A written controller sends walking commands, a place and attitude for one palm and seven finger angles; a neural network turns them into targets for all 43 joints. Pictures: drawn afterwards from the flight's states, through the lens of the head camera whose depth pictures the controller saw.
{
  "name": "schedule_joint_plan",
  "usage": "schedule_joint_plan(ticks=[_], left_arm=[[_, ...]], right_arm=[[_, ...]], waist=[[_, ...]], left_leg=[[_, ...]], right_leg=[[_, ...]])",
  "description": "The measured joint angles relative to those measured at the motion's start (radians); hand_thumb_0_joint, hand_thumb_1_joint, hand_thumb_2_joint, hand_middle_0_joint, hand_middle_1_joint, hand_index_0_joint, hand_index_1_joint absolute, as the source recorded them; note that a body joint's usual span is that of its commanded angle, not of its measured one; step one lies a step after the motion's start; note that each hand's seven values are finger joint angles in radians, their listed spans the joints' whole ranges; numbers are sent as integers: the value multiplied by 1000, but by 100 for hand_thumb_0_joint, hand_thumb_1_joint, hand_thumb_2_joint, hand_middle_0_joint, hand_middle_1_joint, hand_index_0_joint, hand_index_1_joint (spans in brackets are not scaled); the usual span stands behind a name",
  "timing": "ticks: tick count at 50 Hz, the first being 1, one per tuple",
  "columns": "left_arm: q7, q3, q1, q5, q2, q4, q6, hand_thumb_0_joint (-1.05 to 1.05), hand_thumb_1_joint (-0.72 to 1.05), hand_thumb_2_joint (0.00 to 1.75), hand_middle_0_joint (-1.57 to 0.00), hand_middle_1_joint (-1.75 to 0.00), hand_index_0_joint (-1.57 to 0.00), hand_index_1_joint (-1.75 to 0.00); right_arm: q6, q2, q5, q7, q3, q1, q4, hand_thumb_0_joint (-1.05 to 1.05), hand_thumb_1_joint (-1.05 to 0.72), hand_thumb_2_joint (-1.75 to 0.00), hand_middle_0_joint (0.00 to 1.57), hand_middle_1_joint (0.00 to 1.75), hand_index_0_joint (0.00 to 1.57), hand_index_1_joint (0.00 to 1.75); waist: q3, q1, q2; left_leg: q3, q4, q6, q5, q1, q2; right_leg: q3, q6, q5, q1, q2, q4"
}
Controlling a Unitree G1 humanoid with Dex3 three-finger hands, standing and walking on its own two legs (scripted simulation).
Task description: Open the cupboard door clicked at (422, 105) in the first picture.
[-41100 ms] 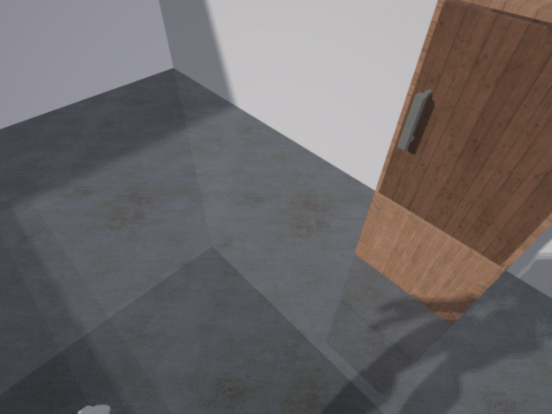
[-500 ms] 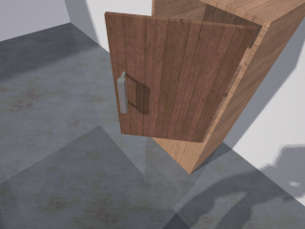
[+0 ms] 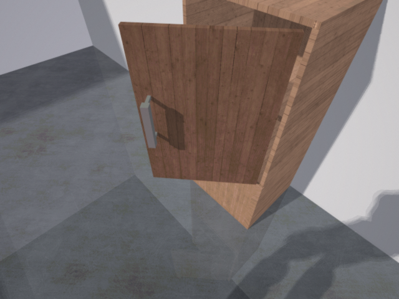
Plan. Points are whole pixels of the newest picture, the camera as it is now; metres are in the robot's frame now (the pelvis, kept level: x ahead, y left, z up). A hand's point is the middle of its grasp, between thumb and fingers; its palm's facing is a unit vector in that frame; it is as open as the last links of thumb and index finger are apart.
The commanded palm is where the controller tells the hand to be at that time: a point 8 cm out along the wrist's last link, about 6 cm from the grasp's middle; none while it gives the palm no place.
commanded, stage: come to a stop and stand still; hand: left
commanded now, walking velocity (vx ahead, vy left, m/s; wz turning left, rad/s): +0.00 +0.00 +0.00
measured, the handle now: (150, 122) +0.59 +0.18 -0.01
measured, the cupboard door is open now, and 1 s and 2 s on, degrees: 42 42 42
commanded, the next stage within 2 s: look again from close up in 1.20 s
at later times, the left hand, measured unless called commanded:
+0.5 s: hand out of the picture +0.03 +0.18 -0.16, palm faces -0.03 -0.97 -0.24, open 7.4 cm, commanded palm none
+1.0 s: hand out of the picture +0.10 +0.20 -0.15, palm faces -0.03 -0.96 -0.28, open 7.4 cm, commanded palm none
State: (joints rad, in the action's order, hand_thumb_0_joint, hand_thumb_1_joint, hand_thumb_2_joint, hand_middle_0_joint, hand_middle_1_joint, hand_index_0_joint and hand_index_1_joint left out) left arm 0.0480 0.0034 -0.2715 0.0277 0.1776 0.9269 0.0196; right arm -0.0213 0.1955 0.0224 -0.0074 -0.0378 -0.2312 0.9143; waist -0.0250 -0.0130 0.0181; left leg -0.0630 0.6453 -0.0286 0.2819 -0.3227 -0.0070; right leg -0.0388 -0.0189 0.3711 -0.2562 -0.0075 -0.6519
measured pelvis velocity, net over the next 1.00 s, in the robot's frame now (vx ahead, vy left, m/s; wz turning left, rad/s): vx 0.04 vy -0.02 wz -0.02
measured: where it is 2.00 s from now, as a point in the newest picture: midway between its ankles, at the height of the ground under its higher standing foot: outside the picture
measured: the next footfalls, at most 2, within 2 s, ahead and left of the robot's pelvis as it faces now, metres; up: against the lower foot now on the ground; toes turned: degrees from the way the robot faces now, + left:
none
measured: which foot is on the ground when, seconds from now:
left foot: down 0.00-1.00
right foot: down 0.00-1.00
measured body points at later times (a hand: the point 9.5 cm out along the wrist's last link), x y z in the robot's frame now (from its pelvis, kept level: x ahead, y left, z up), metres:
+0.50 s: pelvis +0.01 -0.02 +0.02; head +0.03 -0.02 +0.47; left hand +0.04 +0.23 -0.14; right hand +0.02 -0.26 -0.14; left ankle +0.03 +0.10 -0.72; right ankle -0.01 -0.11 -0.72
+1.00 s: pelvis +0.04 -0.02 +0.02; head +0.05 -0.02 +0.47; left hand +0.10 +0.25 -0.13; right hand +0.12 -0.28 -0.12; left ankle +0.03 +0.10 -0.72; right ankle -0.01 -0.11 -0.72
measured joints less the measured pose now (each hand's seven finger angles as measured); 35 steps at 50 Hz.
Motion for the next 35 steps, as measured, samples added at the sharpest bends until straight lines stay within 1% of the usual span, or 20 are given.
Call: schedule_joint_plan(ticks=[2,4,9,13,17,27,35], left_arm=[[-4,-4,5,-1,-4,4,4,0,90,90,-20,-30,-20,-30],[-10,-9,5,-2,-7,8,-2,0,90,90,-20,-30,-20,-30],[-16,-14,-14,-5,0,33,-17,0,91,90,-20,-30,-20,-30],[-20,-18,-23,-7,11,70,-19,0,91,90,-20,-30,-20,-30],[-22,-18,-20,-9,22,102,-24,0,90,90,-20,-30,-20,-30],[-24,-16,17,-10,48,148,-36,0,90,90,-20,-30,-20,-30],[-26,-15,53,-9,64,158,-40,0,90,90,-20,-30,-20,-30]], right_arm=[[5,-12,3,2,15,-19,13,1,-91,-90,20,30,20,30],[5,-21,4,-1,24,-32,30,1,-91,-90,20,30,20,30],[8,-18,4,-1,33,-47,70,1,-92,-90,20,30,20,30],[19,-16,2,0,40,-60,104,1,-92,-90,20,30,20,30],[27,-11,-1,-2,46,-64,140,1,-91,-90,20,30,20,30],[39,12,-5,-7,51,-16,191,1,-90,-90,20,30,20,30],[46,30,-6,-9,53,46,190,1,-90,-90,20,30,20,30]], waist=[[8,4,-6],[13,7,-6],[17,4,-12],[14,-2,-19],[6,0,-25],[-4,8,-33],[5,13,-36]], left_leg=[[-2,-26,-5,-2,6,1],[-1,-59,-2,-20,11,0],[-4,-128,9,-62,26,-3],[-4,-155,16,-72,41,-7],[-4,-172,19,-73,58,-10],[-8,-197,24,-65,93,-11],[-14,-211,25,-54,120,-9]], right_leg=[[2,0,-21,4,0,28],[2,-4,-41,8,-3,60],[5,-14,-76,15,-8,116],[5,-19,-85,29,-13,142],[6,-22,-89,47,-17,162],[11,-24,-84,82,-20,190],[18,-22,-75,106,-19,203]])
